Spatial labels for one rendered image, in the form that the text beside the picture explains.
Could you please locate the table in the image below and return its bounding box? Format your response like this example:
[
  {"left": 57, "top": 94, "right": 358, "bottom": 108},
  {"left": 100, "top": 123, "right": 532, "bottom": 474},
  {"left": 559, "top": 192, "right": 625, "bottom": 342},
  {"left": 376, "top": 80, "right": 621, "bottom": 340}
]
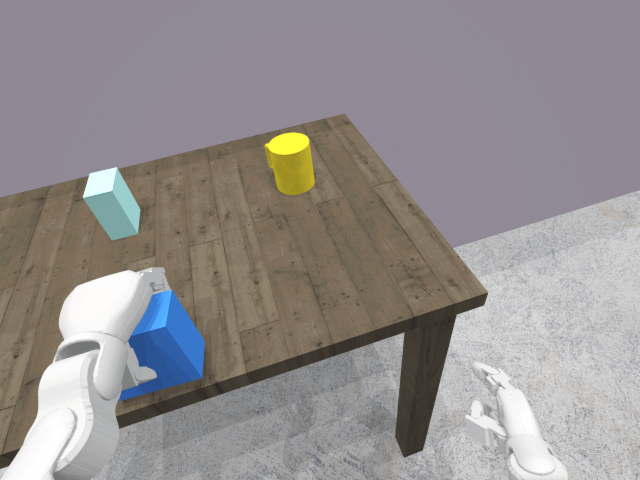
[{"left": 0, "top": 114, "right": 488, "bottom": 469}]

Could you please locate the sponge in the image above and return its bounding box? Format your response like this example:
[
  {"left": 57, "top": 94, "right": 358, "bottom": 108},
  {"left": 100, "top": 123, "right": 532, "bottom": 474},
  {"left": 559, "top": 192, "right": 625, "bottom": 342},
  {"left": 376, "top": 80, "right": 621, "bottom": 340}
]
[{"left": 118, "top": 290, "right": 205, "bottom": 401}]

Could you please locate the robot right forearm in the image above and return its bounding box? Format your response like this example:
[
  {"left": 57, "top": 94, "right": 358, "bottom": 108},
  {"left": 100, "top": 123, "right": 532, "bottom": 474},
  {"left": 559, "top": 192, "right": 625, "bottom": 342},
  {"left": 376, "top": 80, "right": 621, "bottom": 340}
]
[{"left": 505, "top": 434, "right": 568, "bottom": 480}]

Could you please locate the left robot hand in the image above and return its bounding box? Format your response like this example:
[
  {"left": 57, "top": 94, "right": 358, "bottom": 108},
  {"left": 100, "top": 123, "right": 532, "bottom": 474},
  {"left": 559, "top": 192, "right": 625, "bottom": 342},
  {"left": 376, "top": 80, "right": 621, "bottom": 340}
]
[{"left": 59, "top": 267, "right": 171, "bottom": 391}]

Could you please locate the robot left forearm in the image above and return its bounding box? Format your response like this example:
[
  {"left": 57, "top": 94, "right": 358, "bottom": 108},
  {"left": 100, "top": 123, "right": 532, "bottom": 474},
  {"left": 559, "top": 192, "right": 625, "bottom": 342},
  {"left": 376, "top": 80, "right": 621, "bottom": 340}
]
[{"left": 0, "top": 332, "right": 128, "bottom": 480}]

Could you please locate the right robot hand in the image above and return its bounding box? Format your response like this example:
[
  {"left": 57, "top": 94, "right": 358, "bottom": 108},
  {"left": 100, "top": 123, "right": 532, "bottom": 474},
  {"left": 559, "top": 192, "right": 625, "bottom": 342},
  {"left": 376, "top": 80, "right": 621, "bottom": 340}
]
[{"left": 465, "top": 362, "right": 542, "bottom": 453}]

